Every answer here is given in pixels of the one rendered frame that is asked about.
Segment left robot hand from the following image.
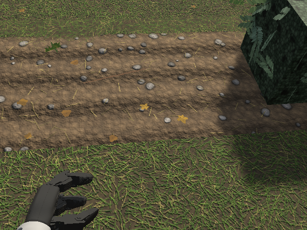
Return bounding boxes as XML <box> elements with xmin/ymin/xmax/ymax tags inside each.
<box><xmin>25</xmin><ymin>170</ymin><xmax>99</xmax><ymax>230</ymax></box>

